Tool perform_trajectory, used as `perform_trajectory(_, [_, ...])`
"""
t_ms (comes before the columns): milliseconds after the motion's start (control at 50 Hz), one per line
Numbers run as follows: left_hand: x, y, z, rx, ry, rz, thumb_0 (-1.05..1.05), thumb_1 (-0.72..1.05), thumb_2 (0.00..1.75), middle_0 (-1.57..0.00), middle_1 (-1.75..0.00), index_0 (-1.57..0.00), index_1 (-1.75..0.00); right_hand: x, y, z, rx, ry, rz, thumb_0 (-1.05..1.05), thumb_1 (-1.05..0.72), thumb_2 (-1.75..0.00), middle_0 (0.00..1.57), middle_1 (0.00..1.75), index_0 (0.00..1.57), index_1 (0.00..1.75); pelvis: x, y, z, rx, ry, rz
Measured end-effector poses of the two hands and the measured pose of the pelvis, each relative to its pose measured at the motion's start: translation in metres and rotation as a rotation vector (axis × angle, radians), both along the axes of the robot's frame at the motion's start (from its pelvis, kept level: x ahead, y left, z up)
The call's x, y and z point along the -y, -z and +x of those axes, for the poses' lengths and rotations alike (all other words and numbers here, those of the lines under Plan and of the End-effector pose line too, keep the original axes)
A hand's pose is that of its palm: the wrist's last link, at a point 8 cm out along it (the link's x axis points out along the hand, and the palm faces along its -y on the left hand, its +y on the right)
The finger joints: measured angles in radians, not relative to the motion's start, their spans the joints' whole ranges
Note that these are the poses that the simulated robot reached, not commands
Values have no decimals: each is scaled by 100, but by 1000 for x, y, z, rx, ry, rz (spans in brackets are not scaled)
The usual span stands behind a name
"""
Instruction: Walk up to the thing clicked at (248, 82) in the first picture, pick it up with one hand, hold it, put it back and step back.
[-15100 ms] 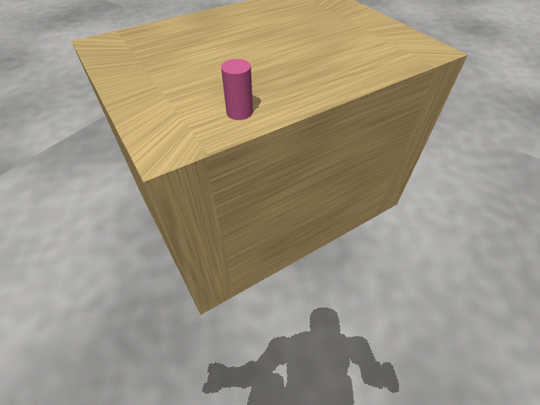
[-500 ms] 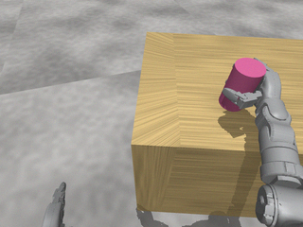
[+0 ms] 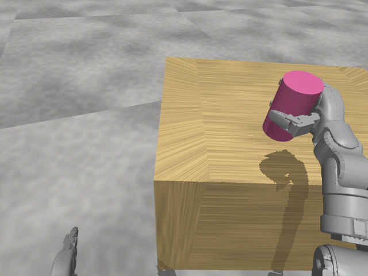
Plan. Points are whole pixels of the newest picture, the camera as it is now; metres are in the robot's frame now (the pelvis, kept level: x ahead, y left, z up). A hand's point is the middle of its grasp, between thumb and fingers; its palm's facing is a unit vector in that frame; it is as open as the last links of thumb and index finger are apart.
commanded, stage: lift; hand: right
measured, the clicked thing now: (289, 108) +0.37 -0.18 +0.23
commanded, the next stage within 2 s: hold in 0.32 s
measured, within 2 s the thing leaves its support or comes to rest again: neither
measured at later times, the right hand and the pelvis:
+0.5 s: hand (298, 104) +0.34 -0.17 +0.26, palm faces +0.10 +0.99 -0.03, open 9.9 cm; pelvis +0.00 +0.00 +0.00, yaw -1 degrees
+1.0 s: hand (307, 100) +0.33 -0.17 +0.28, palm faces +0.08 +1.00 -0.03, open 9.9 cm; pelvis +0.00 +0.00 +0.00, yaw -1 degrees
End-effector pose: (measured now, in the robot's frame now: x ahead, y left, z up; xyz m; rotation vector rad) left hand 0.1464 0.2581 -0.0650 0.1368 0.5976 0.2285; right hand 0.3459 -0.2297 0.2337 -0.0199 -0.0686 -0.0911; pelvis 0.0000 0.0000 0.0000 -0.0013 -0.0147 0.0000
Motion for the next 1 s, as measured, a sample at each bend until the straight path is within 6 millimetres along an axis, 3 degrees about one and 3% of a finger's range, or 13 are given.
perform_trajectory(280, [-2,-2,2,35,14,-8,-1,-52,3,-4,-5,-5,-4,-3,-16,-21,-7,14,-5,0,45,-117,73,110,76,111,-4,-2,-4,22,10,-2])
perform_trajectory(1000, [-4,-3,11,83,11,-27,-1,-53,4,-4,-5,-5,-5,-5,-46,-46,1,-15,-13,0,45,-117,73,110,76,111,-5,-4,-4,43,17,-1])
